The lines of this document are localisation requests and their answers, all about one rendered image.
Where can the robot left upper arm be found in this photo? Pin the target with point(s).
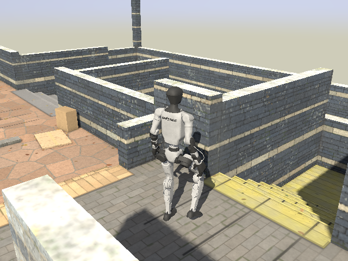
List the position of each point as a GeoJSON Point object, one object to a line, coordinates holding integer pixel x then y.
{"type": "Point", "coordinates": [156, 121]}

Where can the left robot hand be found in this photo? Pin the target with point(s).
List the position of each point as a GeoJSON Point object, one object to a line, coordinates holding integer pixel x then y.
{"type": "Point", "coordinates": [154, 151]}

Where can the robot left forearm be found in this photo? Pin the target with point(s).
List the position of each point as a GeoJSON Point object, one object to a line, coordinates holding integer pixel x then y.
{"type": "Point", "coordinates": [154, 141]}

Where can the robot right upper arm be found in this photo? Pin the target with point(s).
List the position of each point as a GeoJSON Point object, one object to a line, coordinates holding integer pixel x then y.
{"type": "Point", "coordinates": [188, 119]}

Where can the robot left thigh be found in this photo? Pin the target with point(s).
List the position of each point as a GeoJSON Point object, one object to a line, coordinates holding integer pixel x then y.
{"type": "Point", "coordinates": [168, 169]}

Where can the right robot hand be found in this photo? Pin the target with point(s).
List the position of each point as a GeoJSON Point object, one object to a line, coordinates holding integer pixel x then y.
{"type": "Point", "coordinates": [201, 168]}

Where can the robot right forearm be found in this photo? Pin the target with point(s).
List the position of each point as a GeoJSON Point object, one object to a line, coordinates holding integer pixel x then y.
{"type": "Point", "coordinates": [193, 151]}

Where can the robot torso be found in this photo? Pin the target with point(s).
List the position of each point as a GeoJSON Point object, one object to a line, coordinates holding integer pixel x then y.
{"type": "Point", "coordinates": [172, 127]}

